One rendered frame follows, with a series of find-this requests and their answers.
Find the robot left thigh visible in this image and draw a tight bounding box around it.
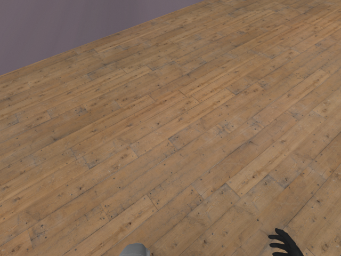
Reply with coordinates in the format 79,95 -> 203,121
119,243 -> 150,256

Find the robot right hand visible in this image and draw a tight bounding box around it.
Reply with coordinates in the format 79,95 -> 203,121
268,228 -> 304,256

